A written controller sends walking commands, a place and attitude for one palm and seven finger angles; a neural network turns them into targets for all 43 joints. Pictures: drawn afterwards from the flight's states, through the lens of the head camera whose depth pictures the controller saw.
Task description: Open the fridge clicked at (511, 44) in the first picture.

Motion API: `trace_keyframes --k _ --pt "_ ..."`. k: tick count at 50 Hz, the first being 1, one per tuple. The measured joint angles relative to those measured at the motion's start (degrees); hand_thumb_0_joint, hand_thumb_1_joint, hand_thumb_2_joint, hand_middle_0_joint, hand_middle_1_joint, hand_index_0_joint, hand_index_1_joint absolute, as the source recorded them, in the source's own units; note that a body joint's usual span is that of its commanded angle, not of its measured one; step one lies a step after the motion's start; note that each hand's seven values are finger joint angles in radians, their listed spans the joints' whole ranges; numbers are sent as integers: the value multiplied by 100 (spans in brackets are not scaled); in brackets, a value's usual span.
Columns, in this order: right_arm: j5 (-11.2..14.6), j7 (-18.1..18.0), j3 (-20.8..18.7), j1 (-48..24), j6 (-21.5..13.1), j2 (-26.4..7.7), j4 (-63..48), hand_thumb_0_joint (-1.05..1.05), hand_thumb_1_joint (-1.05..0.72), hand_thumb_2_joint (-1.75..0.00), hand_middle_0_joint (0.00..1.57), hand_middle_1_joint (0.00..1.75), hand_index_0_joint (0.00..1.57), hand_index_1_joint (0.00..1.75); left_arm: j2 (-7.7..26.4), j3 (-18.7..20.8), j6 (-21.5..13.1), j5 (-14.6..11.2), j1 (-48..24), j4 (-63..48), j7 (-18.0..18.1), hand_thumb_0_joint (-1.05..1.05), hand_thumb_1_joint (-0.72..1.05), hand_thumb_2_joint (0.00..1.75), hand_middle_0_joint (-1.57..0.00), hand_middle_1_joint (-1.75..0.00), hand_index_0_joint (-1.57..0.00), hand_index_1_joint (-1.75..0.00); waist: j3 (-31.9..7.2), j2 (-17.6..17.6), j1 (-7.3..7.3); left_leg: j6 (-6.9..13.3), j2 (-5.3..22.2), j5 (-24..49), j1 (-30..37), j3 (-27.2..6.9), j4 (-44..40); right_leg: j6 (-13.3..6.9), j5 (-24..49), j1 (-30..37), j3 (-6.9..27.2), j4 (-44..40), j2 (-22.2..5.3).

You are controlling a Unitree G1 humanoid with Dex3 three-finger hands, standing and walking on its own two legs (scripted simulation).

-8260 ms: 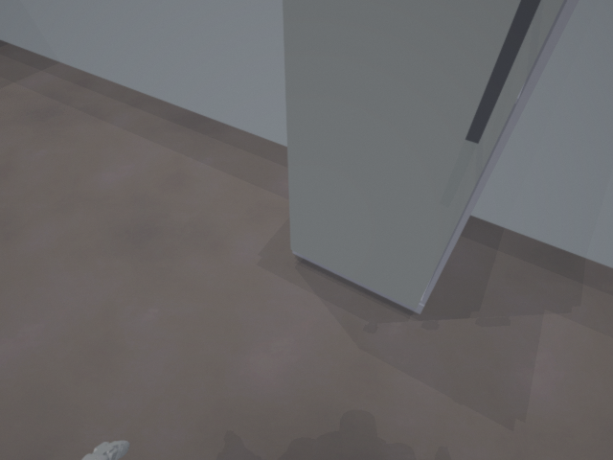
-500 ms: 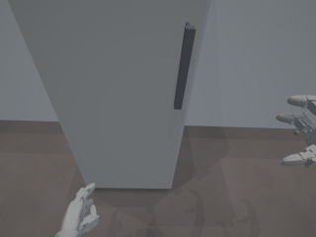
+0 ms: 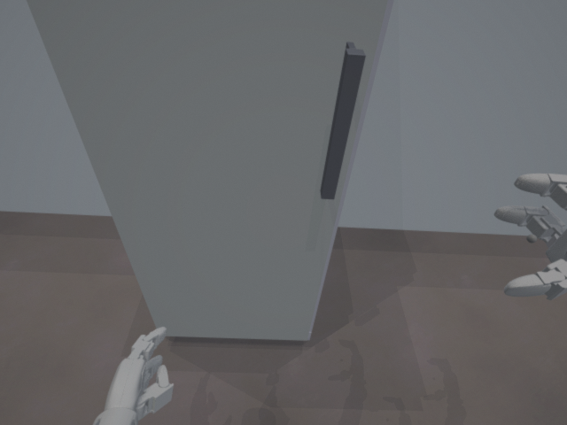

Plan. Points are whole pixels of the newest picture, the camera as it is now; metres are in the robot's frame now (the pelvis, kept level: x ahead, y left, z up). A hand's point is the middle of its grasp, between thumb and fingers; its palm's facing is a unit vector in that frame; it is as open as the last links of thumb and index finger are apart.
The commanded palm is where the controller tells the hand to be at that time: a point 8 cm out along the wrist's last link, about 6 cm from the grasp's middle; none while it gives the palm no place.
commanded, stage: move the hooked fingers beside the handle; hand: right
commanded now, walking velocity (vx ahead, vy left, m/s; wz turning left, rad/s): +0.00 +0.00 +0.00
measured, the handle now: (337, 128) +0.55 -0.09 +0.18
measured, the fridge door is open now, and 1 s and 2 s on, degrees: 0 0 0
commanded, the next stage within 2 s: none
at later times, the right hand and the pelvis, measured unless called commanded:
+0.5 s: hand (486, 207) +0.34 -0.25 +0.20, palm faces +0.06 +1.00 -0.02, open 14.0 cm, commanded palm +0.30 -0.29 +0.20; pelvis +0.01 +0.00 +0.00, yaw +0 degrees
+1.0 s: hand (433, 182) +0.38 -0.20 +0.20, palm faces +0.05 +1.00 +0.01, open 13.9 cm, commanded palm +0.36 -0.25 +0.19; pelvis +0.01 +0.00 +0.00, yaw +1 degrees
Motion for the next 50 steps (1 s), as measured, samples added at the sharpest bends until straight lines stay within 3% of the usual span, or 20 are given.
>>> trace_keyframes --k 12,20,29,39,50 --pt "-20 -26 161 -277 8 86 261 -1 50 -30 30 120 31 120 -14 -4 52 -21 -33 21 15 2 90 90 -20 -30 -21 -29 -33 7 -21 -9 17 -55 -47 30 56 -6 -51 -69 32 72 20" --pt "-185 -220 413 -800 -17 153 726 -1 50 -30 30 120 31 120 -38 -12 126 -10 -73 44 38 2 90 90 -20 -30 -21 -29 -21 67 77 -17 26 -49 -133 10 74 -18 -48 -142 14 79 26" --pt "-276 -468 557 -989 -24 351 701 -1 50 -30 30 120 30 120 -51 37 228 9 41 20 -43 2 90 90 -20 -30 -21 -29 -80 96 176 -42 43 -43 -167 -102 53 -44 -55 -112 -97 2 34" --pt "-455 -919 878 -1244 49 637 725 -1 50 -30 30 120 30 120 -59 86 389 34 51 109 -44 2 90 90 -20 -30 -20 -29 -59 95 185 -52 59 -43 -159 -106 47 -56 -46 -98 -101 -18 51" --pt "-590 -1279 1119 -1860 54 763 1444 -1 50 -30 30 120 31 120 -128 72 604 68 -7 196 -53 2 90 90 -20 -30 -21 -29 -108 131 297 -24 24 -4 -202 -130 13 -29 4 -109 -120 -91 17"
